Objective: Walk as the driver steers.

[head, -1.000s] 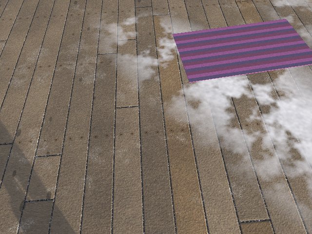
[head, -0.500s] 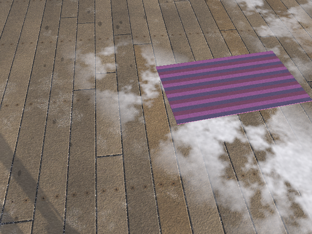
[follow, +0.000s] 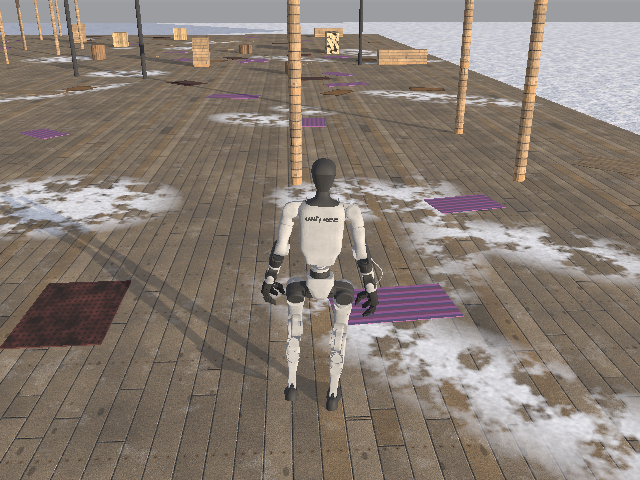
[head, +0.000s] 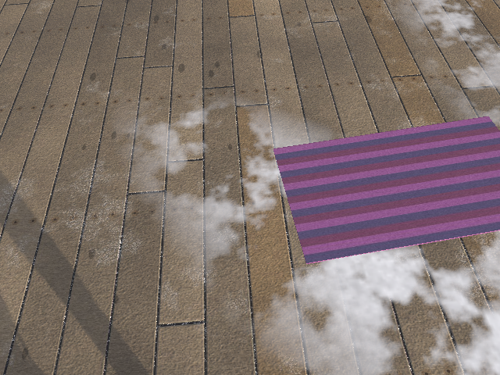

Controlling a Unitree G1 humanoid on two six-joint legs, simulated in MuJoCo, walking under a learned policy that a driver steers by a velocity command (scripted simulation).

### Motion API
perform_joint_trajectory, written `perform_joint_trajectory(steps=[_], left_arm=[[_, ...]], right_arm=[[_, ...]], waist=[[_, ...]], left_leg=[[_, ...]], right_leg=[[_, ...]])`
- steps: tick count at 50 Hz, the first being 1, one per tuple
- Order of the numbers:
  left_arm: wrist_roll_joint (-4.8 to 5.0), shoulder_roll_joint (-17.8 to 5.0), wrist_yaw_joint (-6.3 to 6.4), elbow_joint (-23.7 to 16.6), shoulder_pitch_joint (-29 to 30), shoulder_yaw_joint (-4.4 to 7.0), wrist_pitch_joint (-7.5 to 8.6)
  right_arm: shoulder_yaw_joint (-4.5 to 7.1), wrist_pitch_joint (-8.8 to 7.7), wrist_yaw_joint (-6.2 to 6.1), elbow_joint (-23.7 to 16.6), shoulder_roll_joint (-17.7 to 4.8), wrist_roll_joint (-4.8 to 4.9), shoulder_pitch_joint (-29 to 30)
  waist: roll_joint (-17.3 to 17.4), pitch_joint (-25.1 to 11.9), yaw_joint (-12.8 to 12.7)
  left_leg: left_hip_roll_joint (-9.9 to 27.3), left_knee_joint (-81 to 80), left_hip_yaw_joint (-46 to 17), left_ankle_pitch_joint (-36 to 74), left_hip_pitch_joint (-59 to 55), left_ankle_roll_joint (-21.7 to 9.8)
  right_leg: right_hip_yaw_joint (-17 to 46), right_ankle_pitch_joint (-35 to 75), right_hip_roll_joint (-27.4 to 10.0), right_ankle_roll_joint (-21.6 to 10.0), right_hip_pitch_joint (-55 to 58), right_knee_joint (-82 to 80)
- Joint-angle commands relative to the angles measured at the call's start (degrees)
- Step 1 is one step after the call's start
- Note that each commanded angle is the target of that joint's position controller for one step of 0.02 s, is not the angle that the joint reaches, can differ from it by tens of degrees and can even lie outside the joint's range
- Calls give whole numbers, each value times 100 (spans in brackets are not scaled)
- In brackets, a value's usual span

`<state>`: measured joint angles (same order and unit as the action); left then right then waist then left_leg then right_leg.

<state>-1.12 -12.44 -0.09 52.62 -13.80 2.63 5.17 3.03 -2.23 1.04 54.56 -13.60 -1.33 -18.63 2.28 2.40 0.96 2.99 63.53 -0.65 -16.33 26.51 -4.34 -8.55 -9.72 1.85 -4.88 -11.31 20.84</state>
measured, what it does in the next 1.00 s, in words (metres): walks ahead: left foot, then right foot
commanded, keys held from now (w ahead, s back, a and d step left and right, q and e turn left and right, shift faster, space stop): w+q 0.08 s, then no key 0.92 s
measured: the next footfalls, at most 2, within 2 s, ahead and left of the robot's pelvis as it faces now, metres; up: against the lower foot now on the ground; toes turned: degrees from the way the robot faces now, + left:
left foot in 0.32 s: +0.29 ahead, +0.11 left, +0.00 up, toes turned +10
right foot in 0.68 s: +0.26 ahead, -0.10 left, +0.00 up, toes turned +6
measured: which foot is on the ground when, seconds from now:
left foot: up 0.00-0.30, down 0.32-1.00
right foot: down 0.00-0.34, up 0.36-0.66, down 0.68-1.00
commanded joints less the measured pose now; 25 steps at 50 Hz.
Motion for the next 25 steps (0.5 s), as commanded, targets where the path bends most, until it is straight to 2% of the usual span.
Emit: perform_joint_trajectory(steps=[1,4,7,10,13,14,15,16,17,18,19,20,21,22,23,25], left_arm=[[51,-552,38,-118,-315,116,188],[30,-517,58,-8,-614,107,188],[36,-441,85,116,-736,39,173],[44,-535,127,298,-1061,22,132],[25,-637,190,422,-1072,40,40],[34,-668,213,434,-1014,53,7],[59,-675,220,443,-948,56,-39],[107,-675,210,420,-997,52,-62],[222,-223,200,240,-1405,-67,-58],[385,-83,167,445,-1909,-93,-172],[231,-353,162,460,-1563,-4,-286],[93,-259,147,346,-1087,-15,-323],[-7,-174,149,360,-872,-19,-359],[-72,-148,149,383,-898,-15,-430],[-106,-35,145,510,-1108,-38,-508],[-56,75,165,644,-1282,-63,-595]], right_arm=[[76,116,88,-210,-167,-26,-262],[83,151,122,-421,-153,-14,324],[-5,91,115,-572,35,-34,765],[-101,53,80,-646,141,-52,1131],[-76,-21,7,-547,-34,-103,800],[-40,-65,-22,-434,-135,-122,486],[8,-143,-48,-254,-232,-163,3],[68,-241,-81,-121,-467,-234,-402],[195,-272,-128,-87,-1023,-299,-815],[134,-213,-138,-35,-807,52,-809],[107,-138,-141,-139,-714,189,-429],[29,-89,-175,-193,-480,167,100],[-64,-59,-217,-211,-231,132,432],[-114,-36,-263,-218,-117,113,643],[-126,-28,-276,-198,-121,60,697],[-124,-65,-251,-139,-201,3,638]], waist=[[-581,43,83],[-579,180,-7],[-568,331,-14],[-694,203,-197],[-894,-18,-45],[-907,-167,80],[-745,-393,311],[-404,-715,495],[600,-1612,423],[680,-2590,215],[97,-2123,172],[170,-1205,84],[21,-556,-79],[94,-325,-250],[150,-335,-343],[131,-526,-400]], left_leg=[[302,108,-134,550,683,72],[334,-301,-51,1129,1244,142],[90,-1588,270,1538,826,206],[-189,-2540,685,1743,306,139],[-409,-2912,684,1201,-150,-86],[-517,-3113,667,1056,-450,-185],[-589,-3654,617,1380,-993,-283],[-200,-4085,287,3179,-1922,-399],[1443,-3260,-1075,6859,-3737,-1033],[2251,-3362,-2163,7995,-4249,-1877],[1975,-3784,-1653,6661,-3434,-1789],[1726,-4194,-1374,5376,-2609,-1592],[1435,-4546,-1052,4568,-1829,-1304],[1173,-4766,-756,4044,-1291,-1073],[1004,-4834,-531,3818,-975,-948],[876,-4868,-381,3401,-921,-877]], right_leg=[[999,752,-1590,-318,241,-1435],[533,1165,-1501,-271,488,-1450],[-44,3158,-1289,-222,376,-1086],[-230,4154,-1312,-219,730,-751],[-157,4992,-1471,-261,1232,-31],[-106,5141,-1485,-250,1346,410],[-131,4783,-1389,-170,1345,1150],[-232,3612,-1170,4,858,2097],[-324,201,-620,198,-516,3867],[533,-2805,-12,324,-976,4837],[980,-2600,-239,363,-1023,4811],[962,-2443,-324,375,-1261,4633],[998,-2120,-468,405,-1164,4193],[987,-1828,-529,445,-853,3770],[877,-1623,-459,467,-492,3572],[799,-1510,-383,491,-222,3070]])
